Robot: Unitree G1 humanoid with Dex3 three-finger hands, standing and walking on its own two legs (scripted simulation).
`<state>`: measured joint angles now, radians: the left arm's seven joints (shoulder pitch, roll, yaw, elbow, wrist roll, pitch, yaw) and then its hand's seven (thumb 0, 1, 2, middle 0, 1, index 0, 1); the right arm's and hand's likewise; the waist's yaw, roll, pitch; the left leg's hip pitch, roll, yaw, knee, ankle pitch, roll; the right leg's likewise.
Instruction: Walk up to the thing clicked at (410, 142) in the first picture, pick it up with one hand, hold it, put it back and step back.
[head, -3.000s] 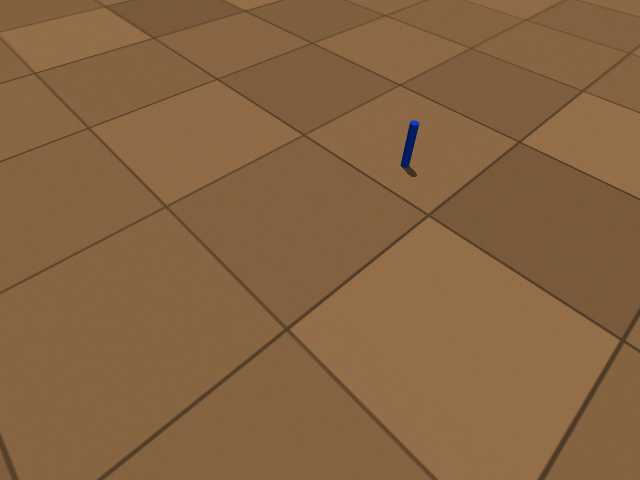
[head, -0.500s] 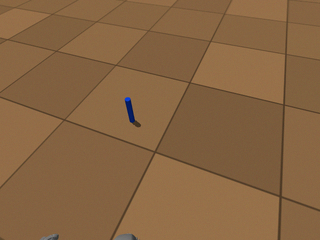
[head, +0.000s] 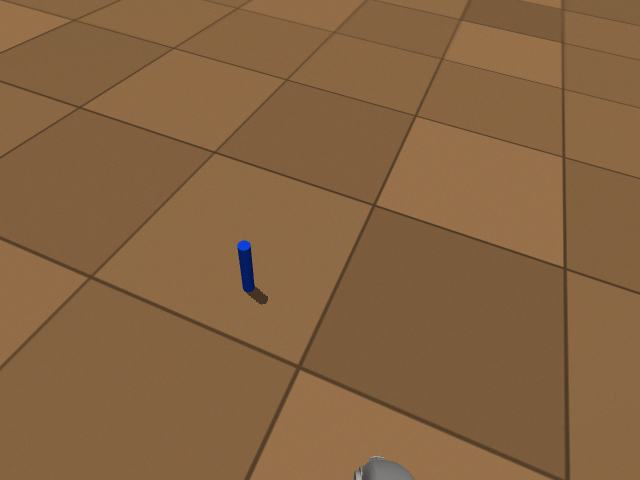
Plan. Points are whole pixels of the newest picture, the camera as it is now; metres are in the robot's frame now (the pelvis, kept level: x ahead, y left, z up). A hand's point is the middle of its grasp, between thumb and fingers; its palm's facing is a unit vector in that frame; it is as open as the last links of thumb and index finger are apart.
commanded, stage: walk up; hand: left
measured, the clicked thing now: (246, 267) +0.89 +0.20 -0.65
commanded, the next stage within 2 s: none
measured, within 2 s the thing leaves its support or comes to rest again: neither
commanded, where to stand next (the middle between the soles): +0.56 -0.01 m, yaw +1 degrees
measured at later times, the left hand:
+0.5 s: hand (146, 401) +0.26 +0.24 -0.12, palm faces +0.00 -0.92 -0.39, open 7.4 cm
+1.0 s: hand (161, 298) +0.44 +0.27 -0.14, palm faces -0.05 -0.93 -0.37, open 7.4 cm
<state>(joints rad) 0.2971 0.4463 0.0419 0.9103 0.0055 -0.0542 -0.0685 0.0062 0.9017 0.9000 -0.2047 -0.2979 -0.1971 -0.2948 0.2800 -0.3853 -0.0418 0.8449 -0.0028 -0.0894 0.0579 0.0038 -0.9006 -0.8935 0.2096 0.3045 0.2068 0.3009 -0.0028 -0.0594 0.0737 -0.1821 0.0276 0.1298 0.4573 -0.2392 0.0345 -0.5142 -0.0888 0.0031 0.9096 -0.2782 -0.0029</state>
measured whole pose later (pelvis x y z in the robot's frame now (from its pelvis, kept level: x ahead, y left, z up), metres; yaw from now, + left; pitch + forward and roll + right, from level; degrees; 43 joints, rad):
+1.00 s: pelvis +0.38 -0.01 -0.01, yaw +1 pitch -2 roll +1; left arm 0.28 0.42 0.05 0.91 0.01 -0.05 -0.07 0.01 0.90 0.90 -0.21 -0.30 -0.20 -0.29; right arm 0.34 -0.42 -0.05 0.84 -0.01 -0.06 0.06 0.00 -0.90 -0.89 0.21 0.30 0.21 0.30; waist -0.03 -0.01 0.07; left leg -0.17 0.04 0.09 0.55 -0.34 0.01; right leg -0.44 -0.08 -0.04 0.66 -0.22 -0.01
